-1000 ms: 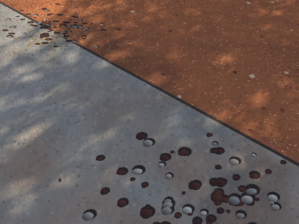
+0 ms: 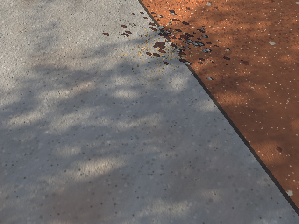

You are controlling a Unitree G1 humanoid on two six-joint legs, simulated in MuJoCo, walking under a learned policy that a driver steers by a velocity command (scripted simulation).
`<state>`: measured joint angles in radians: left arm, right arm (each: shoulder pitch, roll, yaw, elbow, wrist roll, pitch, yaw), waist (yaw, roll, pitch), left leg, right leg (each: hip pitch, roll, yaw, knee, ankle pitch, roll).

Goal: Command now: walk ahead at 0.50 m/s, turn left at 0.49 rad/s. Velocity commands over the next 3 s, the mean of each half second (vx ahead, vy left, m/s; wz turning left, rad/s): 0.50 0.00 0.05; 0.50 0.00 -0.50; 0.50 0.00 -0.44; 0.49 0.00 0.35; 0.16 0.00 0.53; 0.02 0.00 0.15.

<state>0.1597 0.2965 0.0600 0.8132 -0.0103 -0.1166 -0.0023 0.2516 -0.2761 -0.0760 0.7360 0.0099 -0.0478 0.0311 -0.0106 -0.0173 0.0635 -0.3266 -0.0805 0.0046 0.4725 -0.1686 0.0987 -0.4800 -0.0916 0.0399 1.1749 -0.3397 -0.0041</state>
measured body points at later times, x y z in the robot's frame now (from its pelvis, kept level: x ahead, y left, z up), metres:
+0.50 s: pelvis +0.30 -0.07 +0.00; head +0.34 -0.08 +0.44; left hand +0.43 +0.20 -0.11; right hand +0.39 -0.34 -0.12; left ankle +0.19 +0.07 -0.64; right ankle +0.37 -0.14 -0.74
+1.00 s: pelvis +0.59 -0.06 +0.00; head +0.61 -0.06 +0.45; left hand +0.74 +0.19 -0.12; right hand +0.68 -0.36 -0.08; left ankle +0.67 +0.03 -0.74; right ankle +0.45 -0.14 -0.65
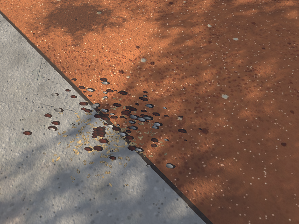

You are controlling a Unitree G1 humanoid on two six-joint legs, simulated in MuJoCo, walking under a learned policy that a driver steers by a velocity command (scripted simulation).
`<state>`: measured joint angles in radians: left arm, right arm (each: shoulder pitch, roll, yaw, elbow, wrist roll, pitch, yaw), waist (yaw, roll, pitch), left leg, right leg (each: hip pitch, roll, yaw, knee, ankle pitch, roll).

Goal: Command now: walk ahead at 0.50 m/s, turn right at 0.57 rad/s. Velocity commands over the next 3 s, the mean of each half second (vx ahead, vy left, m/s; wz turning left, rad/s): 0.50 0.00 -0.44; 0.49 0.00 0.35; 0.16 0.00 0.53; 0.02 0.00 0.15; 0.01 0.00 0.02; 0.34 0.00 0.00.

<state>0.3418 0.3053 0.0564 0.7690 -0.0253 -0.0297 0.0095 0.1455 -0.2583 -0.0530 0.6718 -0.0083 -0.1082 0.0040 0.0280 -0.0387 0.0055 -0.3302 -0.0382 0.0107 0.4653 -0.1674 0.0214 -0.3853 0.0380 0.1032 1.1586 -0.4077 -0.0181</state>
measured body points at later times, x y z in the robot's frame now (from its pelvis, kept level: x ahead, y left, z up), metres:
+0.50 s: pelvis +0.26 -0.08 -0.01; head +0.29 -0.10 +0.44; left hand +0.50 +0.12 -0.09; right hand +0.23 -0.37 -0.14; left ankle +0.15 +0.10 -0.64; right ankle +0.30 -0.18 -0.74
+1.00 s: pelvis +0.54 -0.08 -0.02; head +0.59 -0.07 +0.43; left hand +0.60 +0.21 -0.14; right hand +0.73 -0.34 -0.11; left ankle +0.63 +0.00 -0.74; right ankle +0.34 -0.20 -0.65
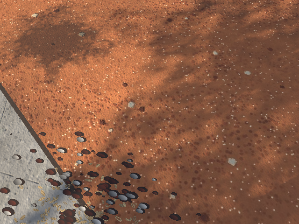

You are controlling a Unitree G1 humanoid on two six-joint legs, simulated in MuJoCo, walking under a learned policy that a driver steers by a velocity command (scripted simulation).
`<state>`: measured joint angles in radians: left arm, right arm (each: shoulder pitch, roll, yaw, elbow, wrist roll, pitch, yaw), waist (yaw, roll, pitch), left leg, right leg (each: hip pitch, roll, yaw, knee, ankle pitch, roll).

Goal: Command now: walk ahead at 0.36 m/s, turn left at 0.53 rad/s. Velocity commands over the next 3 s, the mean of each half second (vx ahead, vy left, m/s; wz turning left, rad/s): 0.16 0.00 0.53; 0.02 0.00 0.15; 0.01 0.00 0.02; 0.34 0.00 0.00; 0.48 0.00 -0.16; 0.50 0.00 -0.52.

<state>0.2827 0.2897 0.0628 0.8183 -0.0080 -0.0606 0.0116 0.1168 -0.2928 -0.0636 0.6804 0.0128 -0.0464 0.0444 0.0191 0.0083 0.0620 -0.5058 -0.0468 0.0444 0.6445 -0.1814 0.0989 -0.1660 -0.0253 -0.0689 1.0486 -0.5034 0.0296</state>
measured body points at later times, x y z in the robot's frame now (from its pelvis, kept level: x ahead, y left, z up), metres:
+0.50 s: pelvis +0.18 -0.03 +0.02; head +0.22 -0.03 +0.46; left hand +0.27 +0.28 -0.07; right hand +0.41 -0.26 -0.08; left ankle +0.08 +0.07 -0.65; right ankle +0.29 -0.11 -0.72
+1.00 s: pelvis +0.20 +0.01 +0.02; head +0.20 +0.02 +0.47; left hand +0.21 +0.29 -0.11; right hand +0.40 -0.18 -0.09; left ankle +0.14 +0.11 -0.72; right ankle +0.29 -0.11 -0.72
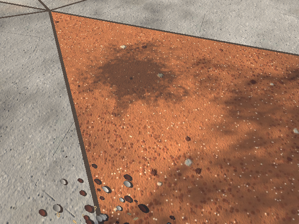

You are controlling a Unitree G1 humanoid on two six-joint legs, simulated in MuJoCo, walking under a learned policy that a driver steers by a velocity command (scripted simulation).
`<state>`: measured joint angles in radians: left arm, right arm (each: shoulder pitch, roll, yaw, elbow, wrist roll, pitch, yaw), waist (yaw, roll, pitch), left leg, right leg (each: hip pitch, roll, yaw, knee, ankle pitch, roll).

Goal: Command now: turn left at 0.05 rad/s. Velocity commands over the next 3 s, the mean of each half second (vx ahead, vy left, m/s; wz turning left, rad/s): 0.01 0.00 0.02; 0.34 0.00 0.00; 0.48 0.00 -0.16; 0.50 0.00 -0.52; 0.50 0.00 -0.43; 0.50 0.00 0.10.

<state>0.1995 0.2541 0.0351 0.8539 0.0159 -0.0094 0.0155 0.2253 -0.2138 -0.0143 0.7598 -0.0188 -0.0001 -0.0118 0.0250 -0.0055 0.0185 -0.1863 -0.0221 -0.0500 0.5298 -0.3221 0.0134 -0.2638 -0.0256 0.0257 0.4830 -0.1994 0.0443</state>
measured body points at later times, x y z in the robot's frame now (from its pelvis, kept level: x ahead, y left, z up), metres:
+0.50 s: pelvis +0.02 +0.00 +0.00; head +0.02 +0.01 +0.45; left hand +0.08 +0.27 -0.14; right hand +0.07 -0.25 -0.14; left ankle -0.02 +0.11 -0.74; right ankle +0.04 -0.15 -0.74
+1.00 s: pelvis +0.17 -0.06 +0.01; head +0.18 -0.07 +0.46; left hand +0.11 +0.19 -0.13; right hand +0.33 -0.31 -0.11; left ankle +0.31 +0.11 -0.67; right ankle +0.07 -0.14 -0.74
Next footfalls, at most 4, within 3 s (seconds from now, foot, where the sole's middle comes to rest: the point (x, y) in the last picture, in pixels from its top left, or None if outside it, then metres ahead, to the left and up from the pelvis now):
1.20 left None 0.48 0.08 -0.77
1.76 right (197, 179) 0.75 -0.20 -0.77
2.24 left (179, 125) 1.10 -0.13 -0.77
2.72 right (241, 119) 1.15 -0.49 -0.77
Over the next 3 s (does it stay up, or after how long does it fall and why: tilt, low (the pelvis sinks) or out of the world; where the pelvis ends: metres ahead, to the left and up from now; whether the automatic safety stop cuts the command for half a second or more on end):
stays up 1.19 -0.40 0.01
